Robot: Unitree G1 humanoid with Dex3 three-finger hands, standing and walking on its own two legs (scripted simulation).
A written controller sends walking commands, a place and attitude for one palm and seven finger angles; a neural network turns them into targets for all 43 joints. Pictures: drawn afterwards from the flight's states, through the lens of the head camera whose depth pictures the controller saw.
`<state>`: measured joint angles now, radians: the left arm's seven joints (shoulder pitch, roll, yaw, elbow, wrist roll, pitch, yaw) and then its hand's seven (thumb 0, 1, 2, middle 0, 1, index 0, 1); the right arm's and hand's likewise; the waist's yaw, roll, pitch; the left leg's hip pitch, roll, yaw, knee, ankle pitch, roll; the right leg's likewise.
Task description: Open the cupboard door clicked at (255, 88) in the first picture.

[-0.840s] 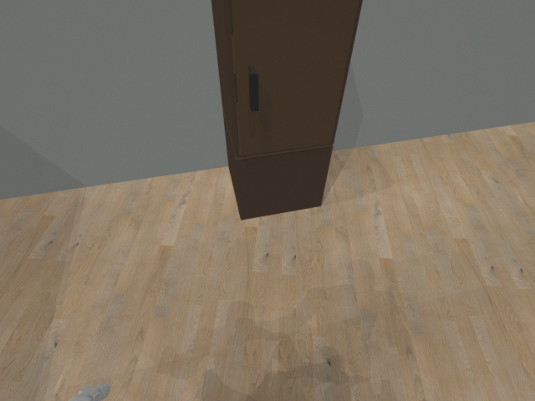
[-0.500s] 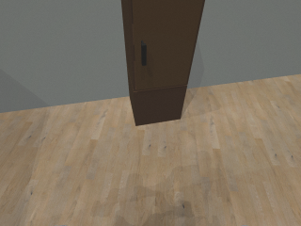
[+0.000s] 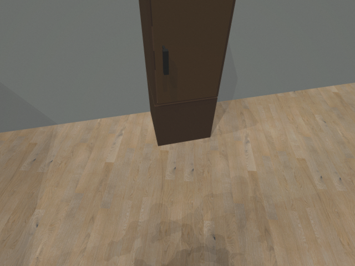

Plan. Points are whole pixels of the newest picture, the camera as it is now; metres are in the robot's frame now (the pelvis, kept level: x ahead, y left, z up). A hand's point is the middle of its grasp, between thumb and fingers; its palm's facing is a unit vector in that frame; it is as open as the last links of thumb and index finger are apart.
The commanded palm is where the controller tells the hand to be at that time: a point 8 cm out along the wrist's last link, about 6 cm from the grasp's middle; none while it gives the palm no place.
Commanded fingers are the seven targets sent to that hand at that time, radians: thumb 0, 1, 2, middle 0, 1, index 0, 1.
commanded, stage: stand and wait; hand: left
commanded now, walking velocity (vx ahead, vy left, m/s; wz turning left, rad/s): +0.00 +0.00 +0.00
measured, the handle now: (164, 60) +1.04 +0.13 -0.06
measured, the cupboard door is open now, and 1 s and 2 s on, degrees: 0 0 0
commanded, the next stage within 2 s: look at it before walking up in 0.02 s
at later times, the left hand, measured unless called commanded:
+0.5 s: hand out of the picture +0.07 +0.25 -0.16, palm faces -0.02 -0.94 -0.33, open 7.4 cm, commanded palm none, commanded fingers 0.00 0.90 0.90 -0.20 -0.30 -0.20 -0.30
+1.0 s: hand out of the picture +0.07 +0.22 -0.18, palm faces -0.11 -0.96 -0.27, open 7.4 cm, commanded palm none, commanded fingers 0.00 0.90 0.90 -0.20 -0.30 -0.20 -0.30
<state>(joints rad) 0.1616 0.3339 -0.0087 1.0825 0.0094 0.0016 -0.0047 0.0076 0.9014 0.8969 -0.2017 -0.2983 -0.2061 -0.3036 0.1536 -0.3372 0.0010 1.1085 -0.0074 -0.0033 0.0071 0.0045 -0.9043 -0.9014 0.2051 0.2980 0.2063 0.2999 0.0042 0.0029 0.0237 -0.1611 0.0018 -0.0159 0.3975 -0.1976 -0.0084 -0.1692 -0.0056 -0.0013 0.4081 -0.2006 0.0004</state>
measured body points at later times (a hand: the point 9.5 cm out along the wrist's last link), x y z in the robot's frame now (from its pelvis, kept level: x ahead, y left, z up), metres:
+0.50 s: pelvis +0.01 +0.00 +0.00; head +0.01 +0.00 +0.45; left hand +0.08 +0.30 -0.13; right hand +0.08 -0.29 -0.13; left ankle +0.01 +0.13 -0.74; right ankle +0.01 -0.12 -0.74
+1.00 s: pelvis +0.00 +0.00 -0.01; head +0.03 +0.00 +0.44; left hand +0.08 +0.27 -0.15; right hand +0.06 -0.27 -0.15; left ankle +0.01 +0.13 -0.74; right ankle +0.02 -0.12 -0.74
